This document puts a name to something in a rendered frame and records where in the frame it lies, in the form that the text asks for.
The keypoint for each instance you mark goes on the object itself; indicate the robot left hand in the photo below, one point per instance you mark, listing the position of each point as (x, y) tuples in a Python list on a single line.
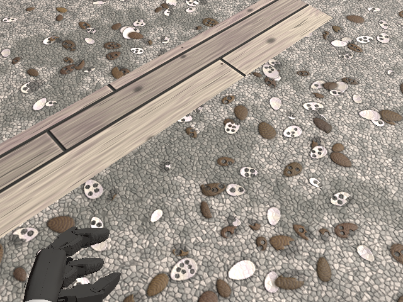
[(52, 270)]

